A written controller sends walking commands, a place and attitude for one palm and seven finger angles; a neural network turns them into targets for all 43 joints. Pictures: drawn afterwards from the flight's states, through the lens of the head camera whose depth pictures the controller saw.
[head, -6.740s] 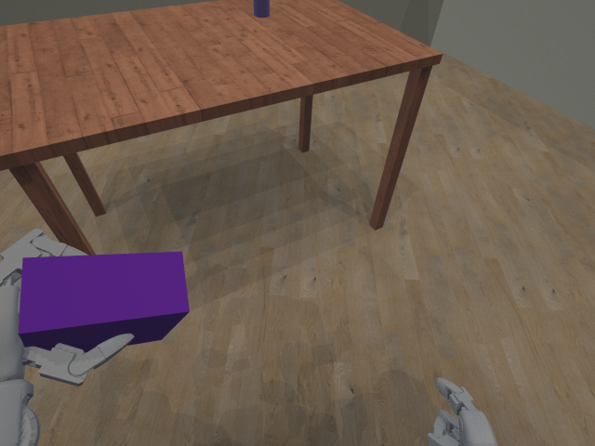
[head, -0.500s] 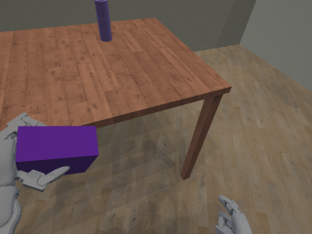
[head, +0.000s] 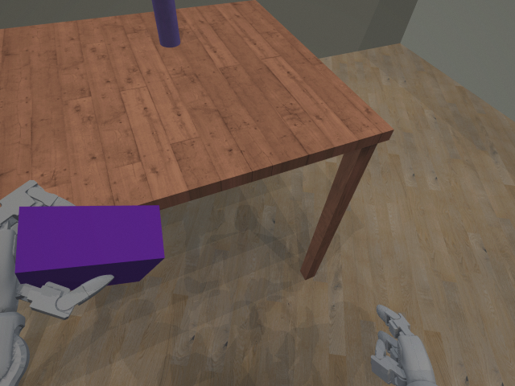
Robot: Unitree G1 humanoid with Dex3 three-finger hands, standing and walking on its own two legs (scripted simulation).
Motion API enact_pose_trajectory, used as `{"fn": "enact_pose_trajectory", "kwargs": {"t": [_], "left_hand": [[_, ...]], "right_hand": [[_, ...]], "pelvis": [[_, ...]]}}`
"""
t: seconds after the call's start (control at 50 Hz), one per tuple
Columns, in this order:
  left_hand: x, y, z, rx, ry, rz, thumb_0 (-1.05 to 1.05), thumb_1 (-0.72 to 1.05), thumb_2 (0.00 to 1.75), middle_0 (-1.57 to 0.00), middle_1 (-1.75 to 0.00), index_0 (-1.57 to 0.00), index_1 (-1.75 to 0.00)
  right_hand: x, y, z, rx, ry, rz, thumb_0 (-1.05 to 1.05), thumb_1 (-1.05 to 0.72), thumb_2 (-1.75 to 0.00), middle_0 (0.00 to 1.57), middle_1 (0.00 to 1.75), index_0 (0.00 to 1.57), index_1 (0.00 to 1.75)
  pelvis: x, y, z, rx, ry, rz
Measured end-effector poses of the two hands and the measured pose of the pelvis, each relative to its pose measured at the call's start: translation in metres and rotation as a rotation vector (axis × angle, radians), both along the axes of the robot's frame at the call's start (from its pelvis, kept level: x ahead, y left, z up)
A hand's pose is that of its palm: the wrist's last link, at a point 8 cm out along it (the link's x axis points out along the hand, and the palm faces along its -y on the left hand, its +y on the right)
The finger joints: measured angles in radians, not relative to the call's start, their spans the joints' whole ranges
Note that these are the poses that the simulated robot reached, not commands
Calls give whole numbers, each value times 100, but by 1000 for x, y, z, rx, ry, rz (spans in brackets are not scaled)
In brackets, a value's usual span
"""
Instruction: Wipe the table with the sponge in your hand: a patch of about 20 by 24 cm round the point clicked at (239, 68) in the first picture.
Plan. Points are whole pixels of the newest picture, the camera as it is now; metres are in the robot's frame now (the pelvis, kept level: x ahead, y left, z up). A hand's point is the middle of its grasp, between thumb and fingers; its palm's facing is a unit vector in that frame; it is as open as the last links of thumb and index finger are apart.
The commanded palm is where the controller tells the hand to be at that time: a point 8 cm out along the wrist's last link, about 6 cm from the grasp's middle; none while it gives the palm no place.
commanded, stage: look again from close up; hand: left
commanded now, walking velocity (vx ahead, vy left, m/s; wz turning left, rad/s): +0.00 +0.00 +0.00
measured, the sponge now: (112, 250) +0.24 +0.20 +0.13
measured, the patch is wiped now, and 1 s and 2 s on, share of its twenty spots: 0.00 0.00 0.00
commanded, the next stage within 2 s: shuffle to correct the standing spot in 0.06 s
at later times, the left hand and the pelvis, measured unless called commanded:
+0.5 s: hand (65, 229) +0.25 +0.26 +0.15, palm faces +0.42 -0.85 -0.33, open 10.0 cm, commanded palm +0.19 +0.29 +0.18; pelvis +0.04 +0.01 -0.02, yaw +2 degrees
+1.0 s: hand (95, 168) +0.34 +0.25 +0.16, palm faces +0.45 -0.78 -0.43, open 10.0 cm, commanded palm +0.28 +0.29 +0.18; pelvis +0.14 +0.00 -0.01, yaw +4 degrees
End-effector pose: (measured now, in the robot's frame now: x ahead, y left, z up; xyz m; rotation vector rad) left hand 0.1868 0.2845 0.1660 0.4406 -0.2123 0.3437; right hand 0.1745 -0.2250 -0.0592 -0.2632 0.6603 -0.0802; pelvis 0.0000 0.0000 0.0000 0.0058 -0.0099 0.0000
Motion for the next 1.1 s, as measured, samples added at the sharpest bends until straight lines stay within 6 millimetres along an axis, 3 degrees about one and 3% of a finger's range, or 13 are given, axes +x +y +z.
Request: {"fn": "enact_pose_trajectory", "kwargs": {"t": [0.08, 0.14, 0.3, 0.38, 0.5, 0.62, 0.7, 0.8, 0.9, 1.02, 1.1], "left_hand": [[-4, -8, 23, 72, -57, -42, -1, -49, 100, -75, -135, -76, -134], [-10, -5, 27, 95, -50, -20, -1, -49, 100, -75, -135, -76, -134], [-16, 6, -7, -21, 44, 99, -1, -49, 100, -75, -135, -76, -134], [-4, 1, -15, -66, 15, 79, -1, -49, 100, -75, -135, -76, -134], [25, 11, -6, -17, -96, 23, -1, -49, 100, -75, -134, -76, -134], [54, 19, 19, 99, -75, 0, -1, -49, 101, -75, -134, -76, -134], [65, 15, 23, 125, -30, -10, -1, -49, 101, -75, -134, -76, -134], [83, 6, 15, 149, 31, 11, -1, -49, 101, -75, -134, -76, -134], [100, 1, 11, 140, -52, 44, -1, -49, 101, -75, -134, -76, -134], [111, 3, 14, 96, -87, 56, -1, -49, 101, -75, -134, -76, -134], [124, 11, 20, 89, -136, 42, -1, -49, 101, -75, -134, -76, -134]], "right_hand": [[4, 7, -2, 29, -3, 17, 1, -90, -90, 20, 30, 20, 30], [4, 10, -6, 54, 9, 14, 1, -90, -90, 20, 30, 20, 30], [-1, 2, -17, 45, 56, 2, 1, -90, -90, 21, 30, 20, 30], [1, -5, -21, 9, 79, -4, 1, -90, -90, 21, 30, 20, 30], [14, -8, -24, -30, 102, -41, 1, -90, -90, 20, 30, 20, 30], [27, 10, -22, 50, 85, -75, 1, -90, -90, 20, 30, 20, 30], [36, 20, -26, 96, 120, -67, 1, -90, -90, 20, 30, 20, 30], [59, 19, -43, 114, 152, -41, 1, -90, -90, 21, 30, 20, 30], [100, 7, -61, 76, 175, 20, 1, -90, -90, 21, 30, 20, 30], [145, -3, -33, 19, 123, 27, 1, -90, -90, 20, 30, 20, 30], [171, -2, -19, -30, 52, 20, 1, -91, -90, 20, 30, 20, 30]], "pelvis": [[1, -1, 1, -10, 6, 7], [2, -3, 2, -19, 12, 7], [9, -6, 0, -25, 10, 10], [18, -5, -5, -39, 6, 29], [38, 6, -16, -8, -6, 30], [59, 12, -6, -13, 3, 32], [77, 12, -1, -17, 23, 21], [104, 5, -7, -10, 19, 27], [120, -4, -22, -26, -14, 79], [141, -4, -13, 9, -18, 67], [160, 8, -15, 20, -25, 72]]}}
